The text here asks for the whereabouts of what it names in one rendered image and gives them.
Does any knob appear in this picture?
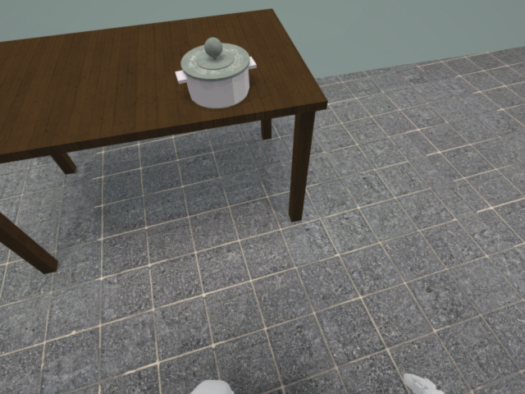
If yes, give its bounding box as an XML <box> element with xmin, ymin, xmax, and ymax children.
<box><xmin>204</xmin><ymin>37</ymin><xmax>222</xmax><ymax>57</ymax></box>

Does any table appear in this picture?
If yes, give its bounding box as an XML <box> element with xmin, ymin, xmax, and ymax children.
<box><xmin>0</xmin><ymin>9</ymin><xmax>328</xmax><ymax>274</ymax></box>

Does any lid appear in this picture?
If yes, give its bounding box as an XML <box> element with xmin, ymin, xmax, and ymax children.
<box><xmin>180</xmin><ymin>43</ymin><xmax>250</xmax><ymax>81</ymax></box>

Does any robot right hand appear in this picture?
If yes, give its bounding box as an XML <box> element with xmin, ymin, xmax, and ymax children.
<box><xmin>404</xmin><ymin>373</ymin><xmax>445</xmax><ymax>394</ymax></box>

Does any pot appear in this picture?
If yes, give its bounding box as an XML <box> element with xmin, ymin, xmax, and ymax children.
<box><xmin>175</xmin><ymin>57</ymin><xmax>257</xmax><ymax>108</ymax></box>

